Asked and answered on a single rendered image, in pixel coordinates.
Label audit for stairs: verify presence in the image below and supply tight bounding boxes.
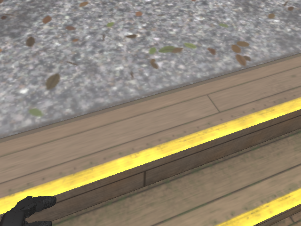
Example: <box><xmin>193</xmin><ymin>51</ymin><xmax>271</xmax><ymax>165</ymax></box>
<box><xmin>0</xmin><ymin>109</ymin><xmax>301</xmax><ymax>226</ymax></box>

